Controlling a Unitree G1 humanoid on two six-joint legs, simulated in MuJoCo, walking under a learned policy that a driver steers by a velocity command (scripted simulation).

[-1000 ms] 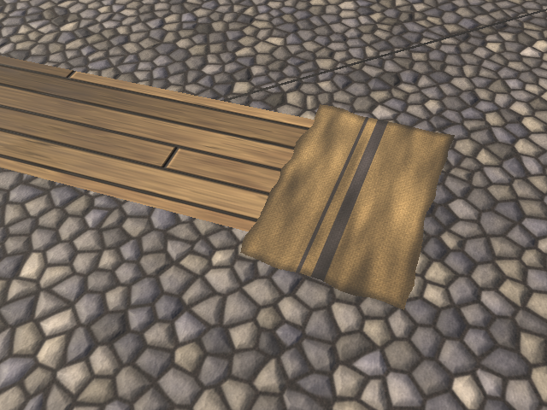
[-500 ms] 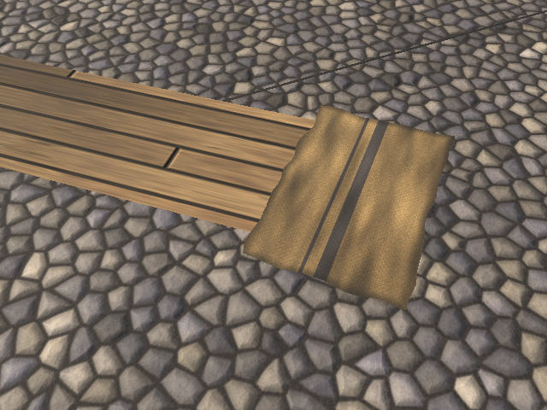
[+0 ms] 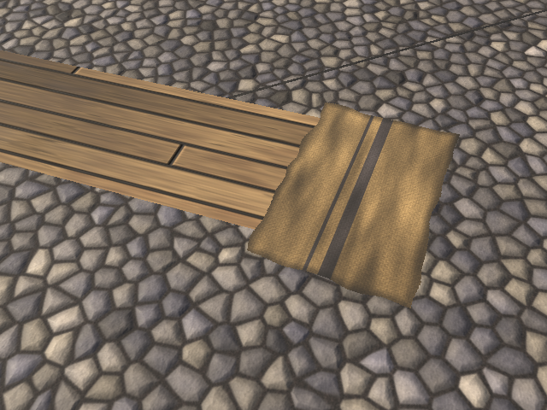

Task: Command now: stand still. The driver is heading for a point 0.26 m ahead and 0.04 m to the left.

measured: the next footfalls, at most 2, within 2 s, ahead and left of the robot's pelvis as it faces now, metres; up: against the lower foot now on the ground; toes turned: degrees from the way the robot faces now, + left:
right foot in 0.48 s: +0.10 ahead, -0.15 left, +0.00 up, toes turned -1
left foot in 0.78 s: +0.13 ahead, +0.08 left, +0.00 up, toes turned +0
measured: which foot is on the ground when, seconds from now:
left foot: down 0.00-0.48, up 0.50-0.76, down 0.78-1.00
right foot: down 0.00-0.24, up 0.26-0.46, down 0.48-1.00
